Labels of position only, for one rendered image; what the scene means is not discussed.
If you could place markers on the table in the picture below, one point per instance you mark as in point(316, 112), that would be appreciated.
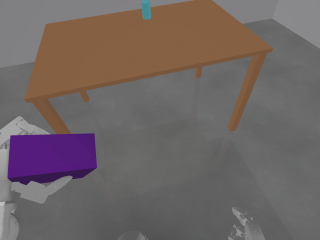
point(93, 52)

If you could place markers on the right robot hand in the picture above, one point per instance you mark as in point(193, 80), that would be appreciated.
point(251, 230)

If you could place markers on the left robot hand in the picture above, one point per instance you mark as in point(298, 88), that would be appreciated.
point(33, 191)

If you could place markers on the sponge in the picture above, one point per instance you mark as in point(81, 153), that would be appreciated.
point(44, 158)

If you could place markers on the left robot forearm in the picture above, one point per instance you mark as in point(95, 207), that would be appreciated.
point(10, 224)

